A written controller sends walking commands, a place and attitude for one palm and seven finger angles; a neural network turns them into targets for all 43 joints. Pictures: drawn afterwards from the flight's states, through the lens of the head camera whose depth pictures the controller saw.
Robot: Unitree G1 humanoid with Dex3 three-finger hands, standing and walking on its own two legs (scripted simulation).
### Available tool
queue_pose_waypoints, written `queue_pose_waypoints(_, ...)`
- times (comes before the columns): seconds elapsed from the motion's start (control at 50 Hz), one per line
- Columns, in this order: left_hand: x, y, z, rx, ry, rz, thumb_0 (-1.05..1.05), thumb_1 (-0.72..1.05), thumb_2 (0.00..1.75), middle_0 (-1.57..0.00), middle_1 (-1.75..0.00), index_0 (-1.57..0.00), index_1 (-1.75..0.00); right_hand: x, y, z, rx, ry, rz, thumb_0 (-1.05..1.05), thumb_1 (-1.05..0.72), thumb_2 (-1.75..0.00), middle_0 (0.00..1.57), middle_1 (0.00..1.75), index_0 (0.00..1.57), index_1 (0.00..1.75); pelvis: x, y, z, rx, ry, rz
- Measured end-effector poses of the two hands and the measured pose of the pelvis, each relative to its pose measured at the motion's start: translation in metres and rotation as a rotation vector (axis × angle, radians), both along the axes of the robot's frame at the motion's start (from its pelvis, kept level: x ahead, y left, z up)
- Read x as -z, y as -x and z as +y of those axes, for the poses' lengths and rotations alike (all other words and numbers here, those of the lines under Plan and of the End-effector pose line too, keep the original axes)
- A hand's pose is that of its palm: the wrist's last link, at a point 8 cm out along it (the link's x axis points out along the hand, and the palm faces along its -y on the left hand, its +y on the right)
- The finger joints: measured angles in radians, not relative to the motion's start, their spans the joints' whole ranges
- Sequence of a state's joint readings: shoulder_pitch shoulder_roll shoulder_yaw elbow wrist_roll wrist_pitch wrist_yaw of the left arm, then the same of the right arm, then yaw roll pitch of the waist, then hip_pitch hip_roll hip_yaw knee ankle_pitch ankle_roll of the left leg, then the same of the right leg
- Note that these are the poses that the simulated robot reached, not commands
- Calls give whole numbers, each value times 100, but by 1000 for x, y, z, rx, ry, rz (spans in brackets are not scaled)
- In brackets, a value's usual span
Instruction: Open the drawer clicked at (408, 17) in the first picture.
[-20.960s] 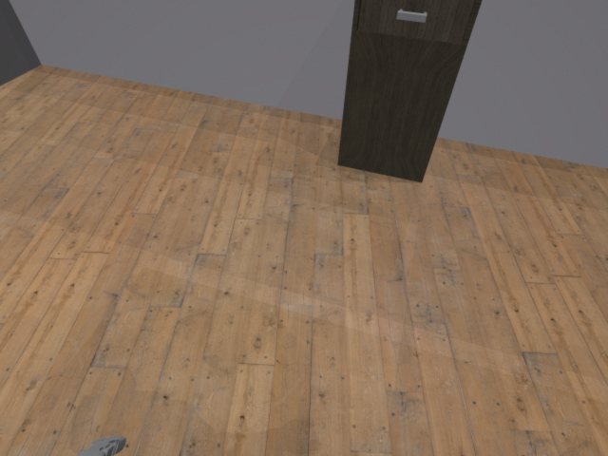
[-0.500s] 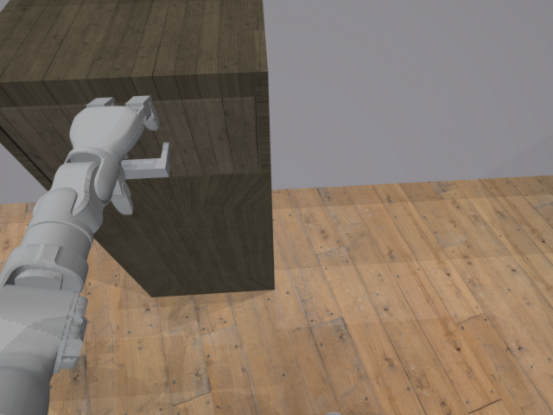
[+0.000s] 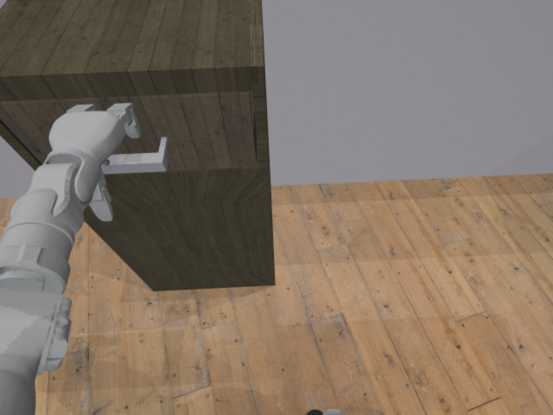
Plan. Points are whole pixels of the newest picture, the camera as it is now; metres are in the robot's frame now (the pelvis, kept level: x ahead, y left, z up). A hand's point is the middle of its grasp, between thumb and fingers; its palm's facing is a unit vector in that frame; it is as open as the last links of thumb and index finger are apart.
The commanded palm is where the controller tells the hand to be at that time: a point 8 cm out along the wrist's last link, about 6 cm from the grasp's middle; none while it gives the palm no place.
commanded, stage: move the hooked fingers above the handle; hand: left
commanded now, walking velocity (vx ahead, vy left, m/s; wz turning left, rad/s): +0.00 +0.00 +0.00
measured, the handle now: (136, 153) +0.53 +0.25 +0.03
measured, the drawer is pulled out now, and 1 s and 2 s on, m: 0.00 0.00 0.00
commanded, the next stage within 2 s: lower the fingers behind the handle in 1.60 s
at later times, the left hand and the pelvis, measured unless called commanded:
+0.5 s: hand (91, 162) +0.46 +0.28 +0.08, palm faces -0.10 +0.01 -1.00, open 13.8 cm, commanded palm +0.46 +0.27 +0.14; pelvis +0.00 +0.01 +0.00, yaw -1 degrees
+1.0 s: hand (106, 158) +0.47 +0.26 +0.08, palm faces -0.09 -0.01 -1.00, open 13.7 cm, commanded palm +0.46 +0.26 +0.14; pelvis +0.01 +0.02 +0.00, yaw -1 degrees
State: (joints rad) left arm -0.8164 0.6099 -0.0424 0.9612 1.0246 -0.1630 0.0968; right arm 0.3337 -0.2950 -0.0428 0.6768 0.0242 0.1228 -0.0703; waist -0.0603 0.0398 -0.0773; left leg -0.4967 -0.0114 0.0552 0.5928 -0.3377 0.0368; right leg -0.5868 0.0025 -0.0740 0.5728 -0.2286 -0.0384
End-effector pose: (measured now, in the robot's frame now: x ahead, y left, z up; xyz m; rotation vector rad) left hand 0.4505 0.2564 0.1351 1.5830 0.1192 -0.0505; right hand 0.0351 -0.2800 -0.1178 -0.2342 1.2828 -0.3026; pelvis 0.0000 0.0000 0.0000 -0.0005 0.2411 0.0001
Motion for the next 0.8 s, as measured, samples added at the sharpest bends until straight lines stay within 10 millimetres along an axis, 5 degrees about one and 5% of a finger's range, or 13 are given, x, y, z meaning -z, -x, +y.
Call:
queue_pose_waypoints(0.26, -14, -16, -10, -4, 15, -117, 0, -49, 30, -36, -123, -36, -124, 6, 2, 13, 18, -35, -10, 1, -90, -90, 20, 30, 20, 30, 2, -1, 9, 20, 0, 18)
queue_pose_waypoints(0.48, -2, 1, 20, -46, -1, -10, 0, -49, 30, -33, -121, -33, -121, 3, -2, 27, 15, -47, -24, 1, -90, -90, 21, 30, 20, 30, 0, -1, 12, 18, 4, -3)
queue_pose_waypoints(0.8, -12, -15, 6, -8, 33, -120, 0, -49, 30, -34, -121, -34, -123, 3, -10, 28, -12, -37, -14, 1, -90, -90, 20, 30, 20, 30, 3, -6, 23, 4, 12, 17)
